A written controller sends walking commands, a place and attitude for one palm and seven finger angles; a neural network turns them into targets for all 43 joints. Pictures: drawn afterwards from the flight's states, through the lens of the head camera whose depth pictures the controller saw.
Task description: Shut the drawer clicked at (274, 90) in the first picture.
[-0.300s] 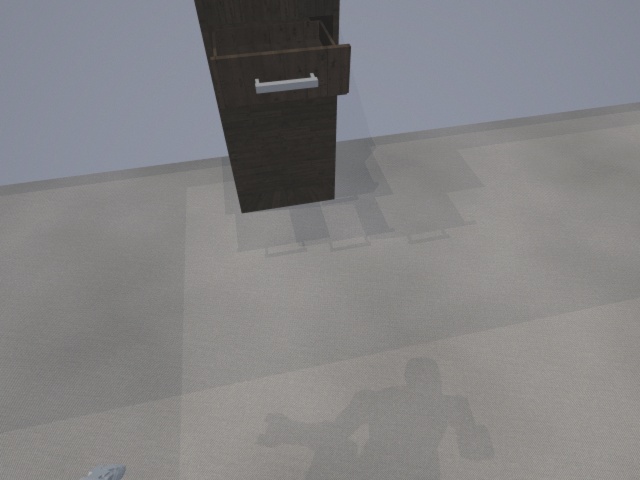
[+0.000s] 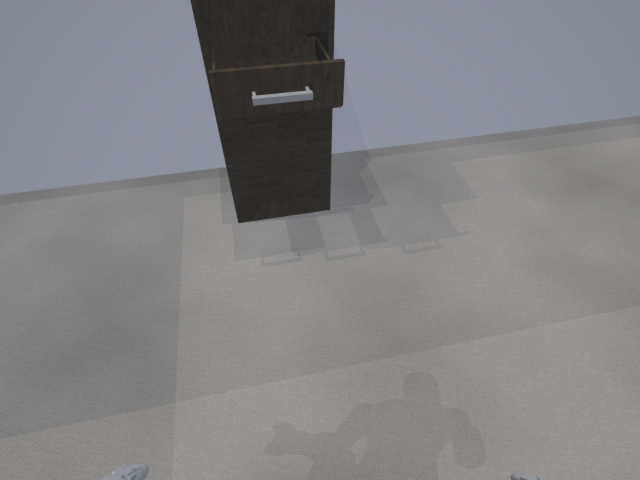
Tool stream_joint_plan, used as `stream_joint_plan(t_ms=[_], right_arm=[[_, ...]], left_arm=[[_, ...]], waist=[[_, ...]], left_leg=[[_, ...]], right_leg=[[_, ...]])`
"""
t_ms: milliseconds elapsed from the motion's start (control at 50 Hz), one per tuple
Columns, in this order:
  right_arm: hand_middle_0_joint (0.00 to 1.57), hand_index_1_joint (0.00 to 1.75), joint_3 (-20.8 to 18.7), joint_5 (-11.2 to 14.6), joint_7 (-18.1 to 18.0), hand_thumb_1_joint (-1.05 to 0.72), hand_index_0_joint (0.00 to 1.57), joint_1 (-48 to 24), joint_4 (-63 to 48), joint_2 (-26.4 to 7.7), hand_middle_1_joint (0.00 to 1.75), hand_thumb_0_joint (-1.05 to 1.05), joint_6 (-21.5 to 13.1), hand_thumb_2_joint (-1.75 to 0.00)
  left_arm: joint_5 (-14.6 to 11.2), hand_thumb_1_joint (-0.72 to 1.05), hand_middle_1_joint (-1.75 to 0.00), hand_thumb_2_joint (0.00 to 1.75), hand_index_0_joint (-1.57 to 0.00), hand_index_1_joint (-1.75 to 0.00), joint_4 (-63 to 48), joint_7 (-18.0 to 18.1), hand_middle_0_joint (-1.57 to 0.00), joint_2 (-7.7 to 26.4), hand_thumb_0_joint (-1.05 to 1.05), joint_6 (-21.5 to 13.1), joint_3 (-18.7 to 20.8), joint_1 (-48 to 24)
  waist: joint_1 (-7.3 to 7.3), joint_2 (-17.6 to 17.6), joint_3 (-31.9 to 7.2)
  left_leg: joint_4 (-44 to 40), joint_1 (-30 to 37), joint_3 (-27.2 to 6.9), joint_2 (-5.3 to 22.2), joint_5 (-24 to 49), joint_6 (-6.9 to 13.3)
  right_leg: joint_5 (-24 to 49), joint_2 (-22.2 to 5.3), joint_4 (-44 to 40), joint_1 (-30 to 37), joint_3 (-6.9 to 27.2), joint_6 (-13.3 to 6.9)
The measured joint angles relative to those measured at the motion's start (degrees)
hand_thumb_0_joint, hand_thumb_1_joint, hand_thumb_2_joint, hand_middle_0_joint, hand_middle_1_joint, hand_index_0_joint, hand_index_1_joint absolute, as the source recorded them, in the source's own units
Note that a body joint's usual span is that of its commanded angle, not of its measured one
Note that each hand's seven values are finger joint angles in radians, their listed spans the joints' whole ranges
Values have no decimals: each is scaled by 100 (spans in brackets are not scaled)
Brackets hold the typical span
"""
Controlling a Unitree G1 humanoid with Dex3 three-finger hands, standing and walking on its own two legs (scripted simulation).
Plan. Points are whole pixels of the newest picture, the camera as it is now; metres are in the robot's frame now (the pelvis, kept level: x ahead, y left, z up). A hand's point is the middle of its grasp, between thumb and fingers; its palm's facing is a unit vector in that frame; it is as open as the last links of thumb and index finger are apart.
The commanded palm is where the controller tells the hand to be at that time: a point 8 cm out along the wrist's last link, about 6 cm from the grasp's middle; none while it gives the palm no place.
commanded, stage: stand and wait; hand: left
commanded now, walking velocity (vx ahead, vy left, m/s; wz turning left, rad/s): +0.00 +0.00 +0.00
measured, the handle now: (281, 94) +1.11 +0.18 -0.05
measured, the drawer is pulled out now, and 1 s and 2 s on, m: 0.24 0.24 0.24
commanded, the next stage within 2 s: look at it before walking up in 0.52 s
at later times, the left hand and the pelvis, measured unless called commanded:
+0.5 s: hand out of the picture +0.05 +0.23 -0.15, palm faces -0.03 -0.94 -0.33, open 7.4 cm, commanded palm none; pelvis -0.01 -0.01 +0.00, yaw +0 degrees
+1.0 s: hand out of the picture +0.06 +0.24 -0.15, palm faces -0.03 -0.95 -0.32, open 7.4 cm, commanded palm none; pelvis -0.01 +0.00 +0.00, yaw +0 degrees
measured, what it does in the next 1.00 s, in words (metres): stands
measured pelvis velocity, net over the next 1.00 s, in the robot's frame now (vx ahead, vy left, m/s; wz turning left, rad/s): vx -0.01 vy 0.00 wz -0.01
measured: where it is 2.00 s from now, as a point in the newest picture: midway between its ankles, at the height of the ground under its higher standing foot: outside the picture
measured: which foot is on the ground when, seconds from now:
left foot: down 0.00-1.00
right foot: down 0.00-1.00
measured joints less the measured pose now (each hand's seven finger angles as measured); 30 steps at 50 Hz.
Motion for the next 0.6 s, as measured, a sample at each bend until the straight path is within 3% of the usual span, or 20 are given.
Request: stream_joint_plan(t_ms=[600], right_arm=[[20, 30, 14, 22, 3, -90, 20, 466, 591, 78, 30, 1, 27, -90]], left_arm=[[-17, 91, -30, 90, -20, -30, 441, 10, -21, -26, 1, -6, 47, 211]], waist=[[-48, -10, 110]], left_leg=[[-220, -33, -10, 113, 250, -70]], right_leg=[[320, 112, -333, 8, -10, -60]])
